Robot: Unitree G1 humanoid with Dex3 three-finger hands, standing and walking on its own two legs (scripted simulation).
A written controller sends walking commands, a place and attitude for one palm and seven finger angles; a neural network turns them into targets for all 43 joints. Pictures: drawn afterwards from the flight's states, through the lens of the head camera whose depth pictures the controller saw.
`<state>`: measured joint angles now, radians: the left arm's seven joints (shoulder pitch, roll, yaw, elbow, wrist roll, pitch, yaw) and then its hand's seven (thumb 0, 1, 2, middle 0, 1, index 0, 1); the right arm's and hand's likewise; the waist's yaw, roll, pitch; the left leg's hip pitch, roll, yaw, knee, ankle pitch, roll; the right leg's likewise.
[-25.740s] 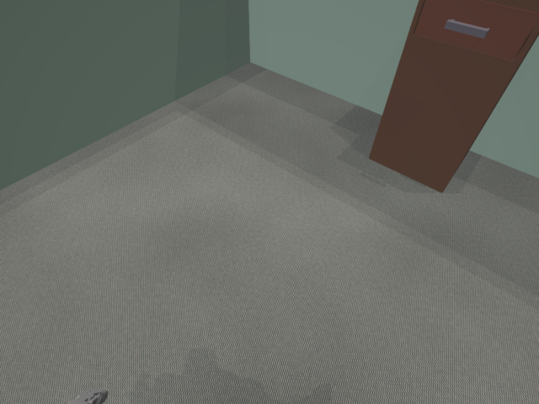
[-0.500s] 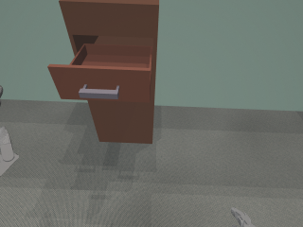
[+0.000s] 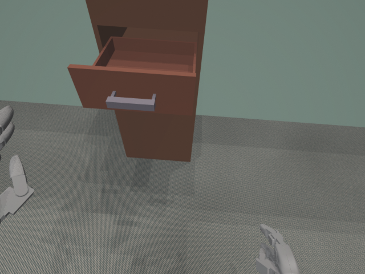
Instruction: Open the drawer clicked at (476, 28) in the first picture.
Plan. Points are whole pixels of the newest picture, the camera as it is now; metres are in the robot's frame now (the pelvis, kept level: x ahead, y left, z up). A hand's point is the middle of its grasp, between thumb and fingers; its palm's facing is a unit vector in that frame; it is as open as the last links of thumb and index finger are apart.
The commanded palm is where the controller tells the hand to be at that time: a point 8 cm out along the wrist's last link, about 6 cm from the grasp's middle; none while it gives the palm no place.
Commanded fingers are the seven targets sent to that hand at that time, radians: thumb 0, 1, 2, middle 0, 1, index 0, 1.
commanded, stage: let the arm hang, fingers relaxed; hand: left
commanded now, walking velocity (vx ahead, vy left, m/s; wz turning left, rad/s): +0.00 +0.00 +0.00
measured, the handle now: (132, 99) +0.60 +0.19 +0.02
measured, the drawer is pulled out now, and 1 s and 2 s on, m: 0.30 0.30 0.30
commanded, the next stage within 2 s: look to check the result in 1.12 s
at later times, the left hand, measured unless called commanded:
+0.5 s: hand out of the picture -0.07 +0.18 -0.17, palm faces +0.02 -0.98 -0.20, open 7.2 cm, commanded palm none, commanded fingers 0.00 0.90 0.90 -0.20 -0.30 -0.20 -0.30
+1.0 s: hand out of the picture -0.01 +0.17 -0.17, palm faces +0.02 -0.98 -0.19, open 7.3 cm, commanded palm none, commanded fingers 0.00 0.90 0.90 -0.20 -0.30 -0.20 -0.30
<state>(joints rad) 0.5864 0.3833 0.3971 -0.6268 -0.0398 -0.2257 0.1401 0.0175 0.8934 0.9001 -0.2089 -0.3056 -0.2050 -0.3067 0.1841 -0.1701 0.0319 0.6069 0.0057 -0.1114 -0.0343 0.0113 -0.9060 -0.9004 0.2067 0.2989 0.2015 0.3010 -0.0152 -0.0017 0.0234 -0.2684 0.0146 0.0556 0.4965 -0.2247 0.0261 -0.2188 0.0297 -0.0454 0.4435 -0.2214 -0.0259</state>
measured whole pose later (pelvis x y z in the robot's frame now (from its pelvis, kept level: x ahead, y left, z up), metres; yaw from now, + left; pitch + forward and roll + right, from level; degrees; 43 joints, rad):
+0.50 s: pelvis -0.02 +0.00 +0.00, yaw +1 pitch -2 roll -1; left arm 0.35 0.20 0.00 1.11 0.02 0.03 0.01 0.01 0.96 0.90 -0.20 -0.30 -0.20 -0.30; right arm 0.33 -0.16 0.00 1.09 -0.01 0.04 -0.02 0.01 -0.91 -0.90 0.20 0.30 0.20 0.30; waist 0.00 0.00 0.09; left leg -0.24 0.00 0.04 0.43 -0.16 0.03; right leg -0.19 0.02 -0.06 0.40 -0.18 -0.03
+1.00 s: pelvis -0.02 +0.00 +0.00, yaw +0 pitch -2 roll +0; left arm 0.26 0.14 0.01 1.11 0.02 0.00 0.03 0.01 0.93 0.90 -0.20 -0.30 -0.20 -0.30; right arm 0.30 -0.11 -0.02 1.11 -0.02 0.02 -0.03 0.00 -0.92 -0.90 0.20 0.30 0.20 0.30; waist -0.02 0.01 0.04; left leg -0.22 -0.01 0.06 0.41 -0.15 0.03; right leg -0.20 0.01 -0.05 0.42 -0.18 -0.03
